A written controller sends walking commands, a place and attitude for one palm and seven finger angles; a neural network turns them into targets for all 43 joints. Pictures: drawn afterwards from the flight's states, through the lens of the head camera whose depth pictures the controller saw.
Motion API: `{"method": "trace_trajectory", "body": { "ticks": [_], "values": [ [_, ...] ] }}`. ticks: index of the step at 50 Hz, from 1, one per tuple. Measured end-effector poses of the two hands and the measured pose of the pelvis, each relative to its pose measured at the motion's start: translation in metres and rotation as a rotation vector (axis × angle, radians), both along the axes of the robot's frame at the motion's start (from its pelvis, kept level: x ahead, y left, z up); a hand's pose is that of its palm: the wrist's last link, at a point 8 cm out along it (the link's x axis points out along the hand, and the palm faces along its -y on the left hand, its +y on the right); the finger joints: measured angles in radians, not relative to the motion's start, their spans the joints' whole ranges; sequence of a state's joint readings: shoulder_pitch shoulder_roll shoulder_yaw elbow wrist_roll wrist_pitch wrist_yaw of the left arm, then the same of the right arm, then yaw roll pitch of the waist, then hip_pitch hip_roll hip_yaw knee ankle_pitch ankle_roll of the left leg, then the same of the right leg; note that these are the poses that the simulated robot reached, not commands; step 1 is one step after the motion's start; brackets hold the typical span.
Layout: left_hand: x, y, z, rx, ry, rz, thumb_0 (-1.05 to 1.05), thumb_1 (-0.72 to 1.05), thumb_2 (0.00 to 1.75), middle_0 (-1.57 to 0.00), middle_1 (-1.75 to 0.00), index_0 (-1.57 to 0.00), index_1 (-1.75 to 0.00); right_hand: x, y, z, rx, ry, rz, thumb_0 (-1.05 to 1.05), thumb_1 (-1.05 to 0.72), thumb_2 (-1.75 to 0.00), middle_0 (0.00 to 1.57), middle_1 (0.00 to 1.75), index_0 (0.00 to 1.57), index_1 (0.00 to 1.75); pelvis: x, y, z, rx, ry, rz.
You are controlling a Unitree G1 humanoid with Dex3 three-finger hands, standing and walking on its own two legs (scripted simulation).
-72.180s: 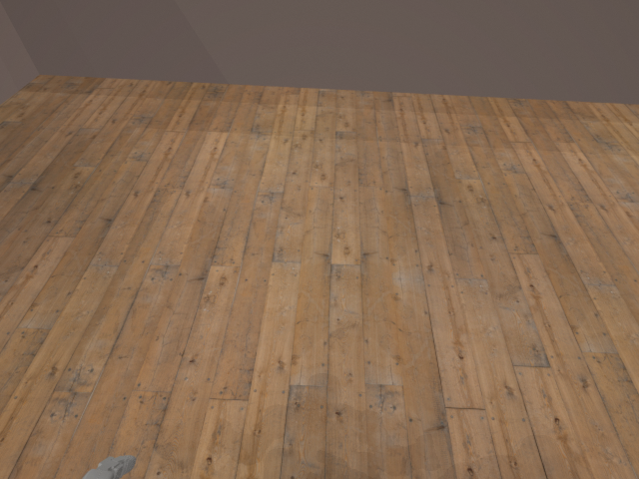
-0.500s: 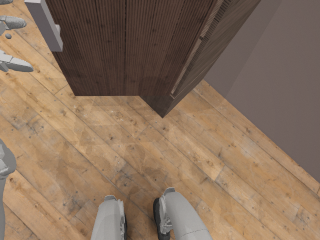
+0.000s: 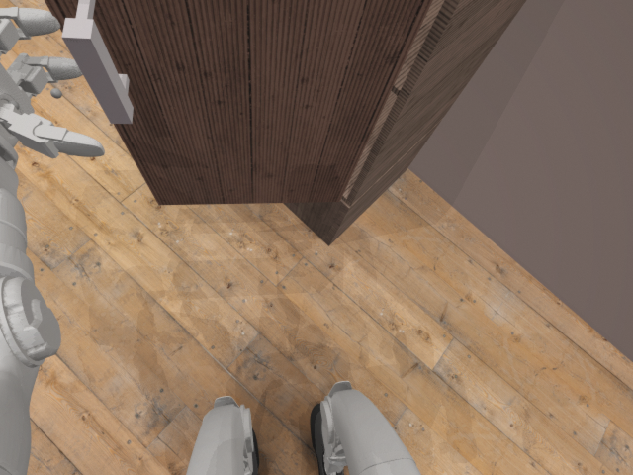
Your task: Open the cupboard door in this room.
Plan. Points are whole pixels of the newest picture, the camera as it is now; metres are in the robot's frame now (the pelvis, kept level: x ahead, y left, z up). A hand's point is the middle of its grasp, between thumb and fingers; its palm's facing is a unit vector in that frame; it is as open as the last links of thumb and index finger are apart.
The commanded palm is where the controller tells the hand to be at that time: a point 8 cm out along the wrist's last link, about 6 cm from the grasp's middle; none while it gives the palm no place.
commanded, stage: slide the fingers in behind the handle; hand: left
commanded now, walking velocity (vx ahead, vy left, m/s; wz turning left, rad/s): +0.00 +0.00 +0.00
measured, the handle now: (105, 62) +0.58 +0.19 +0.06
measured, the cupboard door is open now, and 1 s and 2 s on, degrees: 48 47 47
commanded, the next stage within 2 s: move the hooked fingers beside the handle in 1.06 s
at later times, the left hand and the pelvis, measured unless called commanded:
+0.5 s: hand (68, 97) +0.53 +0.22 +0.06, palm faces +0.03 -1.00 +0.00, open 14.9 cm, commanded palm +0.52 +0.21 +0.06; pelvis +0.00 +0.00 +0.00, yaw +3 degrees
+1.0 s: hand (79, 98) +0.53 +0.21 +0.06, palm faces +0.04 -1.00 +0.00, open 15.5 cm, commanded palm +0.52 +0.20 +0.06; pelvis +0.01 +0.00 +0.01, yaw +3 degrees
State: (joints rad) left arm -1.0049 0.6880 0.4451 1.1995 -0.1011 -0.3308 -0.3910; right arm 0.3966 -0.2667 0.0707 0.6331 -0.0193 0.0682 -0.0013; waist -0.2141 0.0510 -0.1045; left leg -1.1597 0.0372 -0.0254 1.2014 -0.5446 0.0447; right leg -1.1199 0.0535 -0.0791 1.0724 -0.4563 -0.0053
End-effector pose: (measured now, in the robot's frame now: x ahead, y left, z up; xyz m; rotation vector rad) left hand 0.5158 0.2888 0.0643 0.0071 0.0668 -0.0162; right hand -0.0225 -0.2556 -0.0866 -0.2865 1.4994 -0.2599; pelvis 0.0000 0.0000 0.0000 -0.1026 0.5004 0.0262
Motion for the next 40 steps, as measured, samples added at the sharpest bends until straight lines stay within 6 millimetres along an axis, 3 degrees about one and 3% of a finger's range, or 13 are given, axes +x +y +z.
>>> {"method": "trace_trajectory", "body": {
  "ticks": [15,40],
  "values": [
    [-0.005,-0.007,-0.001,-0.006,-0.008,0.03,-0.01,-0.5,0.3,-0.3,-1.2,-0.18,-1.19,0.015,-0.01,0.0,-0.013,-0.004,0.047,0.0,-0.9,-0.9,0.2,0.3,0.21,0.3,0.001,-0.003,0.001,0.0,-0.002,0.028],
    [-0.008,-0.024,0.0,-0.008,-0.01,0.063,-0.01,-0.5,0.3,-0.3,-1.2,0.0,-1.11,0.028,-0.005,-0.002,0.025,0.002,0.079,0.0,-0.9,-0.9,0.2,0.3,0.21,0.3,0.006,-0.004,0.005,0.001,-0.009,0.058]
  ]
}}
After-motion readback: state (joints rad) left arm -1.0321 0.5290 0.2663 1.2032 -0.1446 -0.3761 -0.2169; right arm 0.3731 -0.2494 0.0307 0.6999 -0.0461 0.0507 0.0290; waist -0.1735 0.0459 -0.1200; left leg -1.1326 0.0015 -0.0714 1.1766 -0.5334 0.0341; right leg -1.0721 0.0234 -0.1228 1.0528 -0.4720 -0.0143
